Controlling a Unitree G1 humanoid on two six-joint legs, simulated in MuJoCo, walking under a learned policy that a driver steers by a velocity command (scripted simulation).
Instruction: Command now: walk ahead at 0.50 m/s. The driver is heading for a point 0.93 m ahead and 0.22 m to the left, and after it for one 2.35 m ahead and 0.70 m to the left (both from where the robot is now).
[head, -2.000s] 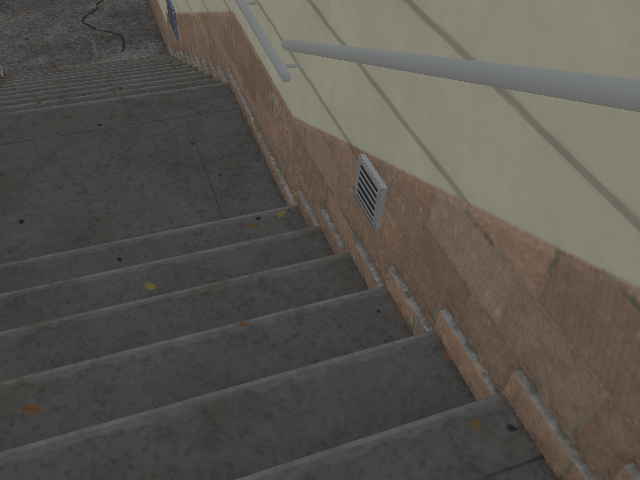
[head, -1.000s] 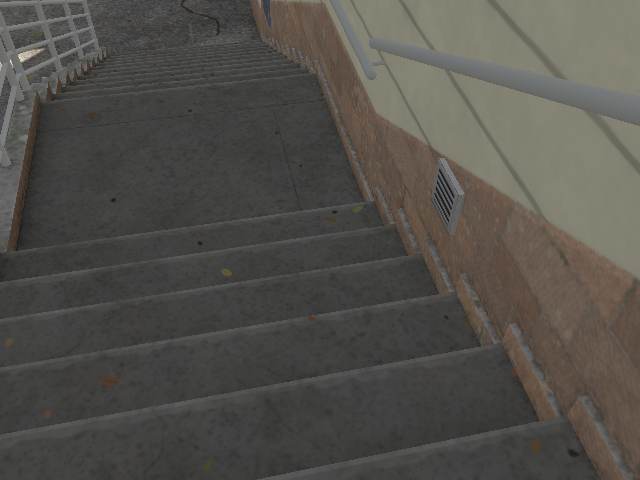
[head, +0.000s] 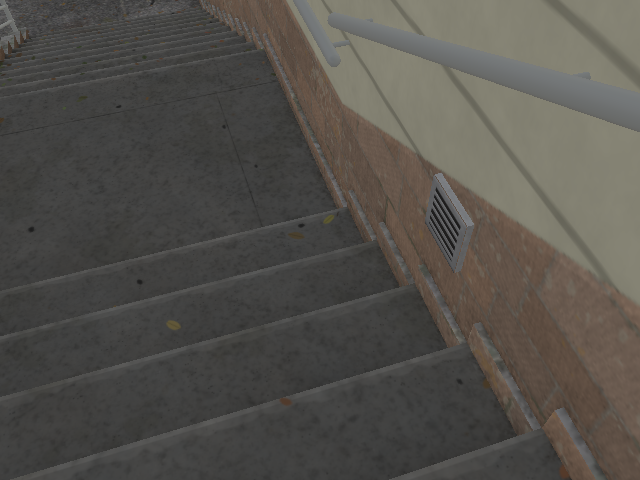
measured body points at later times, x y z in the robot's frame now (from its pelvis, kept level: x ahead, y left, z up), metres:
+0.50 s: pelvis +0.28 +0.07 -0.15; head +0.29 +0.09 +0.30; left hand +0.31 +0.33 -0.30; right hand +0.29 -0.17 -0.29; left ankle +0.29 +0.15 -0.88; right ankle +0.29 -0.06 -0.74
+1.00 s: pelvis +0.58 -0.01 -0.30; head +0.60 -0.03 +0.15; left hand +0.76 +0.22 -0.41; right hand +0.46 -0.24 -0.45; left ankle +0.37 +0.15 -0.79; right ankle +0.65 -0.10 -1.03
